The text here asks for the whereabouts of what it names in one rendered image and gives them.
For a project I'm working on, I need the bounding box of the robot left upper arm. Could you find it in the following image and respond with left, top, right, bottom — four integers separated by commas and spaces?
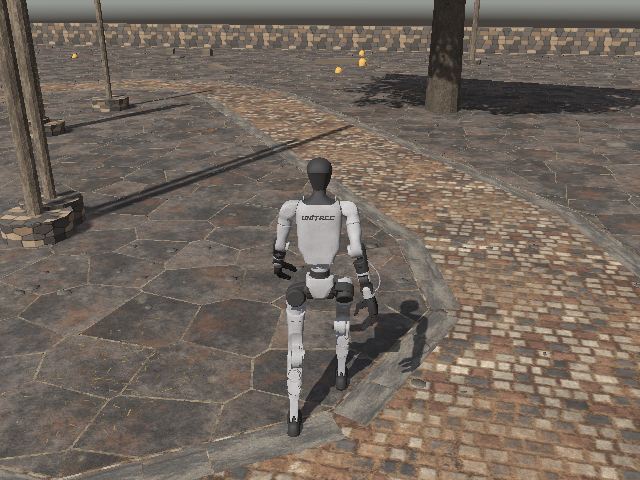
275, 200, 299, 252

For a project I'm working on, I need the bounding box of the robot right upper arm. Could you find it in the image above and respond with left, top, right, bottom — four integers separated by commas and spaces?
340, 201, 363, 258

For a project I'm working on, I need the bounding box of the right robot thigh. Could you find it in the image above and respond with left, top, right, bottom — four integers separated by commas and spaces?
334, 277, 354, 334

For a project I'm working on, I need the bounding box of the robot right shin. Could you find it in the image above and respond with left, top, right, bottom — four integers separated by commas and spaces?
336, 317, 350, 376

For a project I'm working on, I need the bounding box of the right robot hand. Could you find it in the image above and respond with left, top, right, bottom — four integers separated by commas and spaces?
354, 296, 378, 330

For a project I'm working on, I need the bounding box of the left robot hand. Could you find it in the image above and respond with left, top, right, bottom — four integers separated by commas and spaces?
274, 262, 297, 280

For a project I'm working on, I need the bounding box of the left robot forearm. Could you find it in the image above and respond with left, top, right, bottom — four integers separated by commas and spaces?
272, 237, 286, 268

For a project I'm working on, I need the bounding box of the right robot forearm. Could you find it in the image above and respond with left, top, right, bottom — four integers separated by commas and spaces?
353, 243, 375, 299

